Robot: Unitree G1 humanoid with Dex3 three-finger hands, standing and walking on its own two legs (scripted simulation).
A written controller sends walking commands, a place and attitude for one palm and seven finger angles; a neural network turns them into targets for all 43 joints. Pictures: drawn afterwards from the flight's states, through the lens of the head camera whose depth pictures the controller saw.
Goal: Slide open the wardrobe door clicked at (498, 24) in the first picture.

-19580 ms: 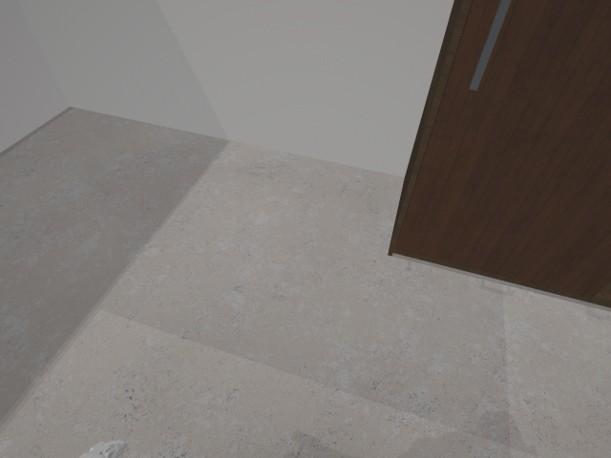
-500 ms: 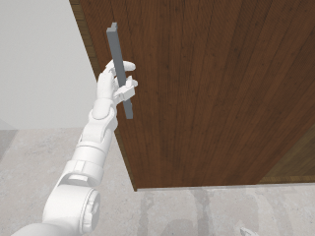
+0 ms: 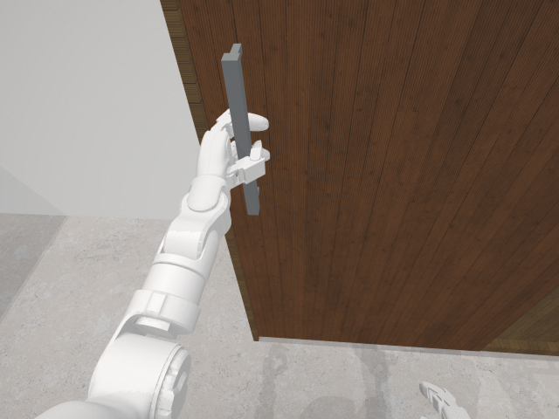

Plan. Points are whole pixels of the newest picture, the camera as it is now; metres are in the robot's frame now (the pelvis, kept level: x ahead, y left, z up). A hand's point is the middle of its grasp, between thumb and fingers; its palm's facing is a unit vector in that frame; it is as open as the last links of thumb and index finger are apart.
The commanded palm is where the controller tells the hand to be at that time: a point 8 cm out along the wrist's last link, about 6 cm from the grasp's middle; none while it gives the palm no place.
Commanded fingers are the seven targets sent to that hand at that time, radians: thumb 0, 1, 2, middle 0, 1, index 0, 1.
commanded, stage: tug the door sideways, standing still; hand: left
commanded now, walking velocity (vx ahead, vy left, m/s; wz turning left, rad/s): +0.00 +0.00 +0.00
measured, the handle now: (246, 142) +0.47 +0.07 +0.16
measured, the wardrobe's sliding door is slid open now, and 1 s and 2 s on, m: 0.00 0.00 0.07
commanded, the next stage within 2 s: step sideways, sliding the door along in 0.60 s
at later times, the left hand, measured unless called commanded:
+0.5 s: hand (260, 164) +0.42 +0.05 +0.16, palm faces -0.01 -1.00 -0.06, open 5.7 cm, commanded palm +0.40 +0.05 +0.17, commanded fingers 0.00 0.90 0.90 -0.45 -1.40 -0.45 -1.40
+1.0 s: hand (258, 165) +0.42 +0.05 +0.16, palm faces -0.05 -0.99 -0.11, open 5.8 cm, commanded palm +0.41 +0.06 +0.17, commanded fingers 0.00 0.90 0.90 -0.45 -1.40 -0.45 -1.40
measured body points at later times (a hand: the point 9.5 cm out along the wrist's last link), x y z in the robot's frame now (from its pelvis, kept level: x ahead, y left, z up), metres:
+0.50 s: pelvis -0.03 +0.01 -0.01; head +0.00 -0.01 +0.44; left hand +0.42 +0.10 +0.17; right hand +0.05 -0.23 -0.14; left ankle -0.04 +0.13 -0.74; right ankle -0.06 -0.09 -0.74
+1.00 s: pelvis -0.04 -0.01 -0.01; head +0.02 -0.04 +0.43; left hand +0.42 +0.11 +0.16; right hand +0.06 -0.24 -0.15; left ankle -0.04 +0.13 -0.74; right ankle -0.05 -0.12 -0.71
